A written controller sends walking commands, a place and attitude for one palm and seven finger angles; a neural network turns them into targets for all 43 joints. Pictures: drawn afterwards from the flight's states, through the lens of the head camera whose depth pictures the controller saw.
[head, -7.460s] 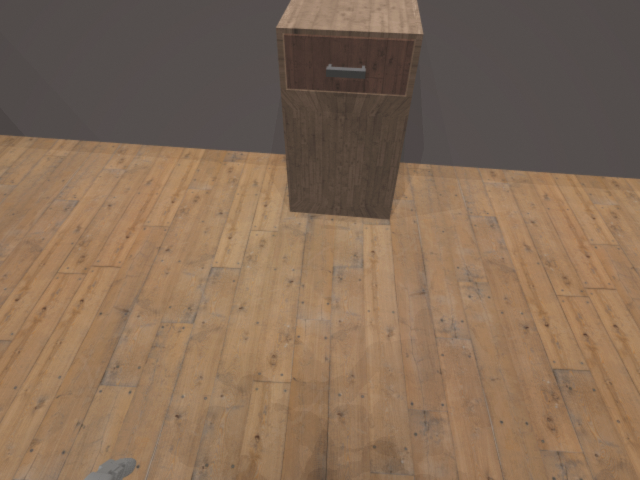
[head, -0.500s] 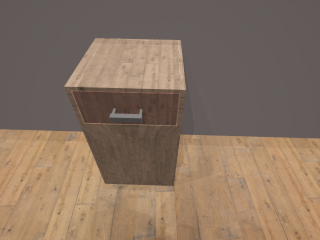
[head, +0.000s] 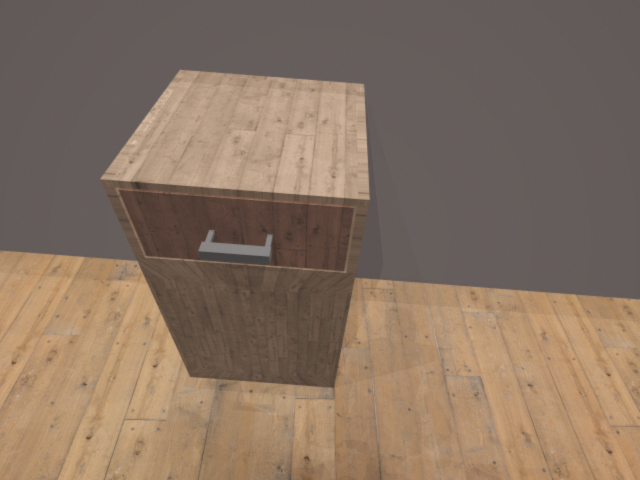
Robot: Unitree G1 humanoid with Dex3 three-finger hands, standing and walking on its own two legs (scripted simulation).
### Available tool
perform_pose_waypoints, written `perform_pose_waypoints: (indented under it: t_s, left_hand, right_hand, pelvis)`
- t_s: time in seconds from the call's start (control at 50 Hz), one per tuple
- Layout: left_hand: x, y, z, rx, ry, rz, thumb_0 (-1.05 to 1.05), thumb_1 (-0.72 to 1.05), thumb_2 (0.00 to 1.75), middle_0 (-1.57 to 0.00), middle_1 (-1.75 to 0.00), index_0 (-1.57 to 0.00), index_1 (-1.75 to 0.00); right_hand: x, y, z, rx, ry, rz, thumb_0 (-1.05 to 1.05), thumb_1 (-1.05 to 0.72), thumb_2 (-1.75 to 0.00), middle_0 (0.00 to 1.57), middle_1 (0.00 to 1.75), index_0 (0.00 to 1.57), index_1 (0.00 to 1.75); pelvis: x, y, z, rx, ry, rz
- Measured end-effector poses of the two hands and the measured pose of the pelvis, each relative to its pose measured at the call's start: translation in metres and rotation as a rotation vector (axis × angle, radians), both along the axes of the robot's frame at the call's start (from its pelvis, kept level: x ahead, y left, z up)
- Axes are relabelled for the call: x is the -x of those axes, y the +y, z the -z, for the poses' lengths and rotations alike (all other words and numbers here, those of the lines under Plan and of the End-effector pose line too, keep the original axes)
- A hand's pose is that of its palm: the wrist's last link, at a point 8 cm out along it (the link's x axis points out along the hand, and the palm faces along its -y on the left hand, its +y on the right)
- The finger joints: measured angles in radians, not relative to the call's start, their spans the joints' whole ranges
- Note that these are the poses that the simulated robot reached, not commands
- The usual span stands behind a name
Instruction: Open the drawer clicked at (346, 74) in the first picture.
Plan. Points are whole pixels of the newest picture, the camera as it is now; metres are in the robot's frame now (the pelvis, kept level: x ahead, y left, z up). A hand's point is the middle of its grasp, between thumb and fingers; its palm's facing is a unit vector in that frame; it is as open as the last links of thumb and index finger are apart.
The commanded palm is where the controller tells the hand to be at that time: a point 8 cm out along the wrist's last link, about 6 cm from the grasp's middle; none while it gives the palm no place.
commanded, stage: come to a stop and stand still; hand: left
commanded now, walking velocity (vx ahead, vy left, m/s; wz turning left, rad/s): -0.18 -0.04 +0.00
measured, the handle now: (238, 245) +0.52 +0.19 -0.07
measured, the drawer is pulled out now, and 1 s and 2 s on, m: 0.00 0.00 0.00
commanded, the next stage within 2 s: none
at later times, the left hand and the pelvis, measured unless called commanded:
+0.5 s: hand out of the picture +0.07 +0.15 -0.17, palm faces +0.05 -0.97 -0.23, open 7.3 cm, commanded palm none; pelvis +0.02 -0.04 +0.00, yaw +0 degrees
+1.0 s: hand out of the picture +0.04 +0.18 -0.15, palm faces -0.02 -0.96 -0.27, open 7.3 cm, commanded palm none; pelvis +0.02 -0.01 +0.01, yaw -2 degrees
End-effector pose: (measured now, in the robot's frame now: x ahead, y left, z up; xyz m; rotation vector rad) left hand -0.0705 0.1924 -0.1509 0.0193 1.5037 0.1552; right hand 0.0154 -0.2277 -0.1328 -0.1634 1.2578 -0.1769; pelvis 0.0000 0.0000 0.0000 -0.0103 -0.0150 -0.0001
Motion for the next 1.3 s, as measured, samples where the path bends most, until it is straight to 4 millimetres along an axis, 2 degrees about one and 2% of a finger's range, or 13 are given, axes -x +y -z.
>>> perform_pose_waypoints:
  t_s: [0.06,0.16,0.28,0.42,0.52,0.62,0.72,0.8,0.94,1.14,1.3]
  left_hand:
    - [-0.025,0.002,0.000,0.001,0.000,0.043,0.01,0.91,0.90,-0.20,-0.29,-0.20,-0.30]
    - [-0.079,0.001,-0.011,-0.041,-0.088,0.070,0.01,0.92,0.90,-0.20,-0.29,-0.20,-0.30]
    - [-0.106,0.000,-0.017,-0.119,-0.109,0.099,0.03,0.94,0.90,-0.20,-0.29,-0.20,-0.30]
    - [-0.125,-0.003,-0.021,-0.151,-0.162,0.090,0.02,0.94,0.90,-0.20,-0.29,-0.20,-0.30]
    - [-0.128,0.003,-0.014,-0.131,-0.200,0.069,0.01,0.94,0.90,-0.20,-0.29,-0.20,-0.30]
    - [-0.124,0.010,-0.011,-0.112,-0.199,0.068,0.01,0.94,0.90,-0.20,-0.29,-0.20,-0.30]
    - [-0.109,0.014,-0.014,-0.127,-0.190,0.105,0.01,0.94,0.90,-0.20,-0.29,-0.20,-0.30]
    - [-0.097,0.025,-0.018,-0.141,-0.156,0.132,0.01,0.92,0.90,-0.21,-0.30,-0.20,-0.30]
    - [-0.101,0.037,-0.030,-0.170,-0.168,0.139,0.01,0.92,0.90,-0.20,-0.29,-0.20,-0.30]
    - [-0.111,0.018,-0.031,-0.135,-0.142,0.141,0.01,0.91,0.90,-0.20,-0.29,-0.20,-0.30]
    - [-0.115,0.005,-0.026,-0.119,-0.104,0.135,0.01,0.93,0.90,-0.20,-0.29,-0.20,-0.30]
  right_hand:
    - [-0.004,0.003,-0.002,0.000,0.002,0.024,0.01,-0.93,-0.90,0.20,0.30,0.19,0.30]
    - [0.001,0.008,0.003,-0.042,0.082,0.028,0.01,-0.92,-0.90,0.20,0.30,0.19,0.30]
    - [0.002,-0.002,0.020,-0.105,0.151,0.064,0.02,-0.93,-0.90,0.20,0.30,0.20,0.30]
    - [-0.005,-0.019,0.020,-0.102,0.165,0.056,0.01,-0.91,-0.90,0.20,0.30,0.20,0.30]
    - [-0.012,-0.026,0.012,-0.051,0.135,0.037,0.00,-0.91,-0.90,0.20,0.30,0.19,0.30]
    - [-0.014,-0.023,0.001,-0.021,0.086,0.026,0.00,-0.91,-0.90,0.20,0.30,0.19,0.30]
    - [-0.020,-0.021,0.008,-0.034,0.046,0.020,0.01,-0.92,-0.90,0.20,0.30,0.19,0.30]
    - [-0.026,-0.015,0.011,-0.053,-0.025,0.029,0.01,-0.92,-0.90,0.20,0.30,0.19,0.30]
    - [-0.013,-0.004,0.014,-0.080,0.005,0.017,0.01,-0.93,-0.90,0.20,0.30,0.20,0.30]
    - [0.009,0.005,0.015,-0.116,0.122,0.018,0.00,-0.91,-0.90,0.20,0.30,0.20,0.30]
    - [0.011,0.002,0.013,-0.115,0.172,0.034,0.00,-0.90,-0.90,0.20,0.30,0.20,0.30]
  pelvis:
    - [-0.011,-0.002,-0.002,-0.019,-0.001,0.025]
    - [-0.023,-0.009,-0.008,-0.025,0.001,0.024]
    - [-0.032,-0.029,-0.003,-0.036,0.002,0.031]
    - [-0.030,-0.038,-0.003,-0.025,0.012,0.004]
    - [-0.022,-0.034,-0.002,-0.021,0.008,-0.001]
    - [-0.016,-0.028,-0.005,-0.032,-0.004,0.016]
    - [-0.010,-0.021,-0.002,-0.020,-0.007,0.026]
    - [-0.012,-0.013,-0.001,-0.020,-0.009,0.025]
    - [-0.018,-0.007,-0.005,-0.024,-0.008,0.033]
    - [-0.030,-0.013,-0.010,-0.029,0.003,0.033]
    - [-0.041,-0.022,-0.011,-0.026,0.002,0.033]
